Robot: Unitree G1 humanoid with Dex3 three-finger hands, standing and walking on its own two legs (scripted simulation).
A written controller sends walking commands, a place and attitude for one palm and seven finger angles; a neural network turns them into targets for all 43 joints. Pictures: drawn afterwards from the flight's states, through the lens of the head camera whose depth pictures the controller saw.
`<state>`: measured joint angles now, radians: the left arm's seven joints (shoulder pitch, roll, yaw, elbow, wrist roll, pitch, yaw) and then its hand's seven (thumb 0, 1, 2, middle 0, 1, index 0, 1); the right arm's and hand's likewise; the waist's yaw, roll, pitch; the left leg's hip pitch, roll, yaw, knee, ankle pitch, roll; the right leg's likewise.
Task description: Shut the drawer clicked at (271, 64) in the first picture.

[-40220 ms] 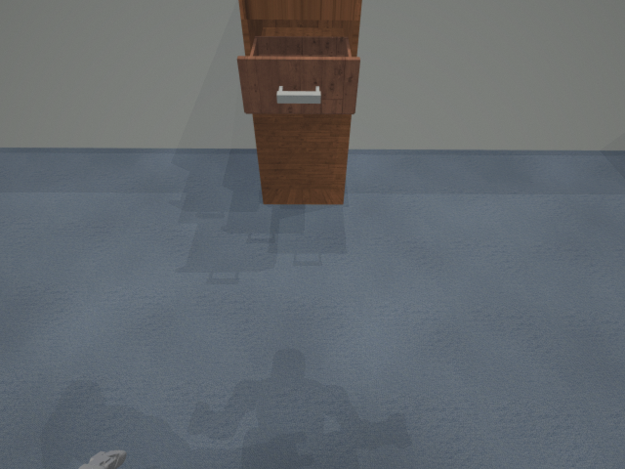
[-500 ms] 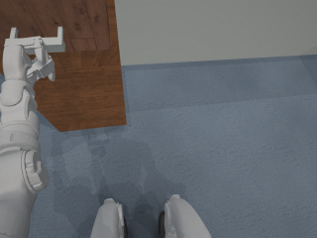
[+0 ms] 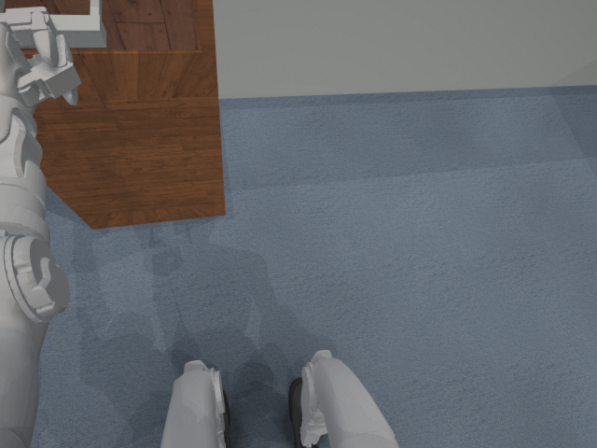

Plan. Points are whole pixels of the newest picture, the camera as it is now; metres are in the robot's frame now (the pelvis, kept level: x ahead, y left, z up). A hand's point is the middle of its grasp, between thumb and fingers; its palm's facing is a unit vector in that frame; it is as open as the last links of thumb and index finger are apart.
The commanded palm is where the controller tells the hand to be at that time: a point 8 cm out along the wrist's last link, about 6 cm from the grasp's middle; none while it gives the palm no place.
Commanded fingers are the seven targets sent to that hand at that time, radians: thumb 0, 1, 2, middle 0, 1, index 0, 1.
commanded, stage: pull the fist back off the drawer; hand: left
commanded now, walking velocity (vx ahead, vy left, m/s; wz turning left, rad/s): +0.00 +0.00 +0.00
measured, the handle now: (46, 17) +0.63 +0.24 +0.07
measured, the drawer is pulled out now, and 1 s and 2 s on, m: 0.00 0.00 0.00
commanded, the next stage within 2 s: draw the hand back to the body in 0.80 s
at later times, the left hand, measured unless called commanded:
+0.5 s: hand (75, 67) +0.56 +0.21 +0.08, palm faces +0.07 -1.00 -0.04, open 3.2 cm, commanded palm +0.55 +0.22 +0.08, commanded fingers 0.00 0.90 0.90 -1.40 -1.60 -1.40 -1.60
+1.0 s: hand (70, 80) +0.53 +0.20 +0.08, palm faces +0.08 -1.00 -0.04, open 3.3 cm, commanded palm +0.48 +0.24 +0.10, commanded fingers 0.00 0.90 0.90 -1.40 -1.60 -1.40 -1.60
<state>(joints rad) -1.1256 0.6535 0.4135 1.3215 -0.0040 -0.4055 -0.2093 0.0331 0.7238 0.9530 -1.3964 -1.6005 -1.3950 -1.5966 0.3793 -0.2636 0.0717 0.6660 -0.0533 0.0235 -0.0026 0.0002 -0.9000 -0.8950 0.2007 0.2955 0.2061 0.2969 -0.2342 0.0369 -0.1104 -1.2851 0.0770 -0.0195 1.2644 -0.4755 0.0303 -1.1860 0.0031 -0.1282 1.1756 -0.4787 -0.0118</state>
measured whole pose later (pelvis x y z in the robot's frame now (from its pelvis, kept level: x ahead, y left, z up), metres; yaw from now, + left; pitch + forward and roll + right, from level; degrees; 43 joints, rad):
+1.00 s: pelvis +0.03 +0.00 +0.02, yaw -1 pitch +25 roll -4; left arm -0.79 0.48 0.42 1.02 -0.09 -0.42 -0.20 0.02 0.90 0.90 -1.40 -1.60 -1.39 -1.60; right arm 0.36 -0.25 0.02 0.62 -0.02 0.06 0.02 0.00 -0.90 -0.90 0.20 0.30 0.20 0.30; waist -0.15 0.03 -0.13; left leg -1.09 0.09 0.03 1.16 -0.51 0.02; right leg -1.03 0.02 -0.08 1.09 -0.50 -0.01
